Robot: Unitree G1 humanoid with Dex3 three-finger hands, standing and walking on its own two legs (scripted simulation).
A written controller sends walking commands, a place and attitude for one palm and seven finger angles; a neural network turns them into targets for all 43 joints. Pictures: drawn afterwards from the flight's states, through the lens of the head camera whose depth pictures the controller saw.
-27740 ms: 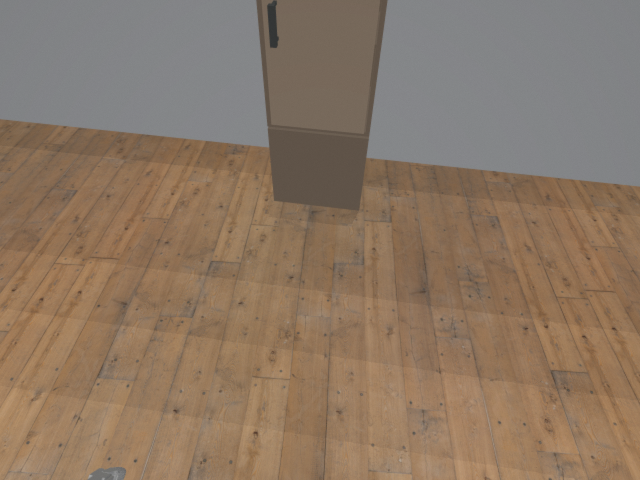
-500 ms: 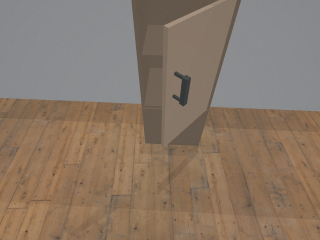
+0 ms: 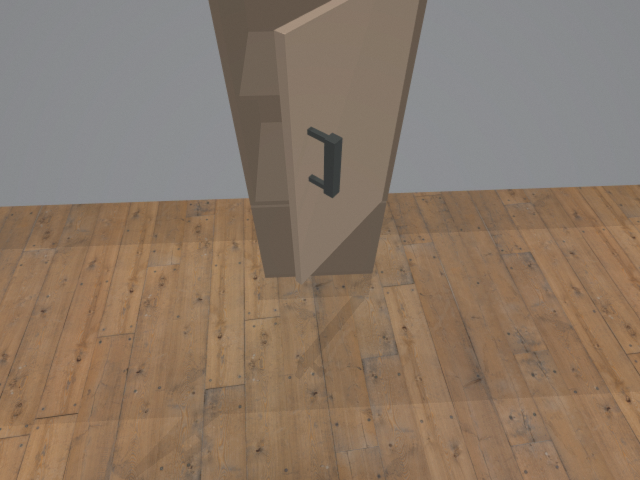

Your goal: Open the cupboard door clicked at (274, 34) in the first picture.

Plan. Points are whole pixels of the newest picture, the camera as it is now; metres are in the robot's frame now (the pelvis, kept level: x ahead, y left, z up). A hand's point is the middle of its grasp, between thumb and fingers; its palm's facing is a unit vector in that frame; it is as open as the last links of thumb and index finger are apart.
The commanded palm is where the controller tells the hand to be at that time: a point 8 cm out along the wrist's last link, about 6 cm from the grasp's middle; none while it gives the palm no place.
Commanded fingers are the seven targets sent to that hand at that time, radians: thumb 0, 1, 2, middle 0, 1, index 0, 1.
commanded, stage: walk to a spot facing it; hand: left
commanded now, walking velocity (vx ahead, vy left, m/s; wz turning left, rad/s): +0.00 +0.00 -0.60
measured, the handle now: (323, 162) +0.59 +0.04 +0.03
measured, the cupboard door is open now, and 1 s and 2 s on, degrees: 49 49 49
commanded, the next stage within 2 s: none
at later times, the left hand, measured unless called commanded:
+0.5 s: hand out of the picture +0.07 +0.19 -0.16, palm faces -0.17 -0.95 -0.27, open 7.4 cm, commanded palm none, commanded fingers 0.00 0.90 0.90 -0.20 -0.30 -0.20 -0.30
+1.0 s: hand (260, 423) +0.22 +0.11 -0.16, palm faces -0.56 -0.77 -0.30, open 7.4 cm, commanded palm none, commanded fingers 0.00 0.90 0.90 -0.20 -0.30 -0.20 -0.30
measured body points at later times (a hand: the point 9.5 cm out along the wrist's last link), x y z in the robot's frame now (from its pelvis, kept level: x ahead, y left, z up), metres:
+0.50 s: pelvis -0.01 -0.01 +0.01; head +0.05 -0.02 +0.45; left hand +0.08 +0.24 -0.14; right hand +0.09 -0.28 -0.12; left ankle +0.02 +0.14 -0.68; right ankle -0.05 -0.10 -0.73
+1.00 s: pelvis +0.00 -0.01 -0.01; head +0.06 -0.06 +0.43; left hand +0.24 +0.15 -0.14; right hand -0.13 -0.26 -0.16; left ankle +0.04 +0.14 -0.68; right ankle -0.06 -0.10 -0.73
